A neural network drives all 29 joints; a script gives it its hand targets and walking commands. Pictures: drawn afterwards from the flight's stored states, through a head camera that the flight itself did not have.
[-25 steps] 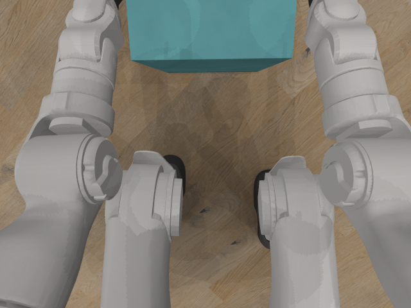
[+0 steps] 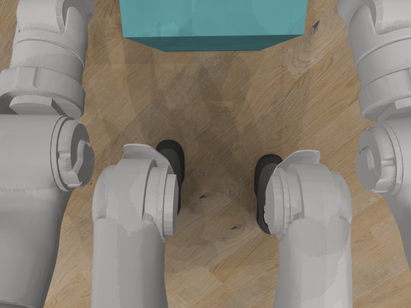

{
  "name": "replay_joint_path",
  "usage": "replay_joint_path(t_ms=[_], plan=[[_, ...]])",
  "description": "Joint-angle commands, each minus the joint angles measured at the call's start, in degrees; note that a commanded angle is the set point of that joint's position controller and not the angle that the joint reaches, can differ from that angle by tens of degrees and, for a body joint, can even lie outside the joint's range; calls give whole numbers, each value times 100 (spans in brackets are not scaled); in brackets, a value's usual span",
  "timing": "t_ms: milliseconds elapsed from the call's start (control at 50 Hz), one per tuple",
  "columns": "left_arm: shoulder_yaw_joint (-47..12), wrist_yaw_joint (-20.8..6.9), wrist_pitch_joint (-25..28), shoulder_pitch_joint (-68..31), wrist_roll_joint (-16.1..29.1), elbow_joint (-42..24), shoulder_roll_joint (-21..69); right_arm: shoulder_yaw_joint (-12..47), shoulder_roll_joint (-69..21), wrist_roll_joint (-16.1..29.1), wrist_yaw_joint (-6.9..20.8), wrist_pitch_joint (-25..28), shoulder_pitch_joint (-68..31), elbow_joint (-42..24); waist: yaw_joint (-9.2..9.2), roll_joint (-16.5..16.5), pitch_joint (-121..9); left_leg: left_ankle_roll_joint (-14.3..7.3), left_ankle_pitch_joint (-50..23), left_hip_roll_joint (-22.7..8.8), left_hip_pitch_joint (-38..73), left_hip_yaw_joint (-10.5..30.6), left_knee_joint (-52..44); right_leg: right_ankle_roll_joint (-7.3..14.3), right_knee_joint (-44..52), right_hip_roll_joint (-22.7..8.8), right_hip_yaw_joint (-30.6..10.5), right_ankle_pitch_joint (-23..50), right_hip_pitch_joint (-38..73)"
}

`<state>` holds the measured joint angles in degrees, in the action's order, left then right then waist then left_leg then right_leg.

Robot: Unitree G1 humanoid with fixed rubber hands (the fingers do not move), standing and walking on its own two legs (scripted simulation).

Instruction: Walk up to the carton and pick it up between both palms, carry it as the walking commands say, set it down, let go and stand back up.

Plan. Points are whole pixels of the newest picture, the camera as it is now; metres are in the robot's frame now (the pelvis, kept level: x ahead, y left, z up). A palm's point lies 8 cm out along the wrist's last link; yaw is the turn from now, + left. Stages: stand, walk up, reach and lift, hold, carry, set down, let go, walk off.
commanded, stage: set down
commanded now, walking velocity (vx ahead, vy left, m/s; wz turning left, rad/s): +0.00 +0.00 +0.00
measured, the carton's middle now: out of the picture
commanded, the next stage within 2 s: let go in 1.28 s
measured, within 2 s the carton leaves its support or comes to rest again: neither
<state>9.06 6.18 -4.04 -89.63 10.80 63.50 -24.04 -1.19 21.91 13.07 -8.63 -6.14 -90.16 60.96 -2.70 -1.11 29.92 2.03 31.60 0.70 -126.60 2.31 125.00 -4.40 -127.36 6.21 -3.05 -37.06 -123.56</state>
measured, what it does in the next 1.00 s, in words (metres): rises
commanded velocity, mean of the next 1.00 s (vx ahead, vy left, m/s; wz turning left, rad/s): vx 0.00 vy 0.00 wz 0.00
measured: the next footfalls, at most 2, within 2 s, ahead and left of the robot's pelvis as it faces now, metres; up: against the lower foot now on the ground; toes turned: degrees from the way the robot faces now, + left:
none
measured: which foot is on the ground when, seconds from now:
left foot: down 0.00-1.00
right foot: down 0.00-1.00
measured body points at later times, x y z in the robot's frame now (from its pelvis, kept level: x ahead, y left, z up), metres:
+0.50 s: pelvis -0.01 +0.00 +0.09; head +0.37 +0.03 +0.32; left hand +0.57 +0.24 -0.05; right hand +0.60 -0.13 -0.05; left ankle +0.12 +0.13 -0.34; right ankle +0.10 -0.13 -0.34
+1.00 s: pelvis +0.00 +0.01 +0.22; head +0.37 +0.04 +0.45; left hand +0.58 +0.26 +0.10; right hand +0.61 -0.12 +0.09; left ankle +0.12 +0.13 -0.34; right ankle +0.10 -0.13 -0.34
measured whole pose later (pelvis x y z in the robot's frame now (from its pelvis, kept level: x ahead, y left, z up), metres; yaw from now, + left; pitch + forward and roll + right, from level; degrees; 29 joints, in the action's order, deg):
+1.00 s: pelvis +0.00 +0.01 +0.22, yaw +2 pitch +31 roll -2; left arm 12.8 4.8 -20.5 -85.5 7.7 42.3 -25.4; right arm -9.7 21.9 7.8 -7.6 -21.3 -86.1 42.0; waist -2.5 0.0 29.9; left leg 1.1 21.4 2.3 -90.0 3.8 80.9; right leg -3.1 -81.9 2.9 -2.7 -25.8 -86.8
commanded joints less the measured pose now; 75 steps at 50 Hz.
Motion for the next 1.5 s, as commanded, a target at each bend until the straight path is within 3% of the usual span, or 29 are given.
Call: replay_joint_path(t_ms=[0, 60, 100, 140, 200, 240, 320, 420, 460, 580, 620, 660, 680, 700, 780, 800, 840, 880, 900, 940, 1000, 1060, 1140, 1200, 1220, 1320, 1380, 1400, 1480], plan=[[-24, 24, 13, -1617, 49, -918, -722, -186, 738, -22, -41, 39, -1788, -963, -188, 58, -9619, -110, -2707, 95, 5224, -575, -811, 163, 1288, -126, 770, 2052, 3086], [16, 105, -144, -1610, 33, -1141, -919, -130, 714, 6, -95, -136, -1871, -1251, -289, 74, -10319, -158, -2632, 122, 5709, -655, -925, 203, 1497, -115, 766, 1907, 3518], [40, 122, -227, -1827, 74, -1629, -848, -282, 806, -26, -109, -218, -1840, -1474, -93, 80, -10411, -140, -2634, 139, 5667, -651, -1052, 194, 1553, -112, 829, 2050, 3614], [158, 166, -357, -1679, -76, -1476, -1009, -305, 728, -82, -130, -346, -1786, -1441, -243, 96, -10334, -178, -2486, 172, 5801, -676, -1195, 213, 1722, -108, 848, 1842, 3542], [98, 163, -480, -1693, -71, -1884, -791, -414, 691, -121, -147, -441, -1764, -1930, -125, 171, -10702, -162, -2555, 267, 5971, -715, -1443, 246, 1940, -41, 872, 1902, 3749], [206, 169, -581, -1686, -175, -1700, -865, -523, 805, -253, -166, -554, -1597, -1597, -135, 264, -10712, -151, -2495, 253, 6025, -739, -1566, 270, 2061, -46, 867, 1866, 3763], [185, 116, -717, -1598, -92, -1828, -663, -677, 815, -427, -119, -622, -1689, -1899, 107, 50, -10778, -143, -2375, 301, 5969, -719, -1858, 269, 2400, -28, 949, 1858, 3956], [275, 138, -908, -1701, -335, -2214, -850, -794, 767, -363, -64, -822, -1643, -2008, -67, 480, -11093, -137, -2568, 342, 6683, -706, -2268, 289, 2790, -3, 891, 1861, 3901], [249, 126, -1055, -1418, -190, -2102, -659, -839, 862, -458, -49, -892, -1583, -2208, 153, 135, -11307, -179, -2471, 373, 6720, -627, -2538, 291, 2995, 32, 939, 1863, 4366], [414, 128, -1277, -1394, -418, -2583, -811, -844, 841, -413, 52, -1144, -1575, -2488, -89, 393, -11575, -119, -2457, 401, 7244, -613, -3146, 298, 3597, 57, 886, 1811, 4530], [342, 147, -1347, -1759, -269, -3083, -891, -884, 1031, -428, 54, -1201, -1769, -2790, 140, 285, -12047, -129, -2620, 414, 7715, -541, -3339, 283, 3752, 88, 946, 1956, 4797], [444, 119, -1443, -1575, -208, -2747, -869, -868, 1097, -397, 100, -1292, -1599, -2627, 142, 138, -11966, -161, -2748, 415, 7781, -528, -3443, 280, 3948, 63, 887, 2009, 4889], [438, 90, -1431, -1454, -261, -3180, -792, -783, 861, -365, 102, -1304, -1429, -2770, 22, 177, -12198, -153, -2904, 470, 7932, -582, -3587, 270, 4107, 77, 830, 2214, 5344], [545, 98, -1505, -1545, -242, -3120, -961, -886, 968, -392, 66, -1368, -1616, -2926, 111, 21, -12440, -186, -2781, 444, 7894, -552, -3697, 246, 4228, 57, 816, 2193, 5561], [486, 33, -1537, -1191, -334, -3033, -868, -939, 994, -383, 117, -1383, -1396, -2910, 12, 369, -12278, -138, -3115, 451, 8197, -539, -4094, 272, 4625, 30, 744, 2538, 5767], [663, -15, -1494, -1253, -386, -2603, -1149, -706, 709, -359, 105, -1408, -1528, -2786, -284, -69, -11759, -224, -3061, 460, 7763, -560, -4152, 180, 4667, -17, 663, 2440, 5777], [727, -78, -1447, -1325, -332, -2801, -1181, -701, 652, -400, 83, -1383, -1670, -2915, -266, -331, -12035, -243, -2959, 491, 7750, -578, -4442, 165, 4905, -5, 669, 2589, 6535], [510, -107, -1473, -1505, -351, -3156, -1124, -839, 780, -336, 64, -1433, -1588, -2942, -203, 229, -12282, -194, -3302, 440, 8486, -542, -4672, 195, 5054, 30, 677, 2717, 6358], [398, -134, -1495, -1347, -315, -2980, -938, -950, 830, -403, 64, -1409, -1332, -2789, 44, 282, -12326, -176, -3478, 441, 8755, -517, -4756, 227, 5234, 47, 732, 2847, 6381], [433, -161, -1497, -1305, -295, -2796, -915, -1098, 1014, -664, 82, -1395, -1260, -2566, 185, 198, -11990, -102, -3243, 427, 8697, -455, -4954, 242, 5464, 26, 712, 2655, 6431], [398, -159, -1486, -1554, -310, -3246, -958, -1167, 950, -568, 122, -1344, -1396, -2980, 202, 309, -12192, -132, -3558, 401, 9358, -380, -5303, 238, 5782, 71, 752, 2898, 6644], [381, -181, -1514, -1271, -467, -2737, -901, -1064, 777, -558, 236, -1343, -1248, -2760, -27, 432, -12048, -139, -3737, 372, 9841, -343, -5697, 250, 6178, 70, 695, 2857, 6668], [363, -249, -1395, -1410, -454, -3026, -734, -1147, 767, -673, 285, -1226, -1227, -2757, 129, 333, -11984, -150, -3941, 371, 10145, -299, -5999, 223, 6544, 76, 724, 3089, 6988], [541, -281, -1322, -1134, -857, -2171, -504, -1316, 557, -960, 408, -1123, -857, -1968, 162, 361, -10692, -106, -3597, 243, 9987, -211, -6322, 205, 6868, 23, 753, 2653, 6263], [608, -292, -1231, -1137, -879, -2503, -441, -1365, 632, -1012, 422, -1010, -1152, -2521, 77, 294, -11135, -74, -3825, 296, 10072, -276, -6355, 195, 6909, 77, 800, 2948, 6672], [815, -375, -1023, -133, -1333, -2003, 52, -1551, 191, -1608, 576, -859, 157, -1584, 162, 269, -10406, 70, -4061, 309, 9940, -307, -6588, 193, 7200, 38, 806, 3105, 6651], [1092, -337, -975, 554, -1880, -2120, -92, -1830, 97, -1967, 531, -759, 693, -2128, 113, 242, -10118, 26, -4116, 341, 10051, -299, -6774, 93, 7330, 59, 799, 3259, 6585], [1041, -377, -951, 609, -1881, -2581, 24, -1804, 132, -1925, 510, -713, 802, -2441, 82, 530, -10251, 81, -4358, 352, 10221, -377, -6866, 109, 7417, 57, 769, 3484, 6767], [972, -427, -937, 1513, -2031, -3042, 208, -1753, -160, -2175, 489, -676, 1649, -2963, 59, 363, -9697, 53, -4367, 299, 10335, -379, -7233, 53, 7730, 17, 708, 3600, 7086]])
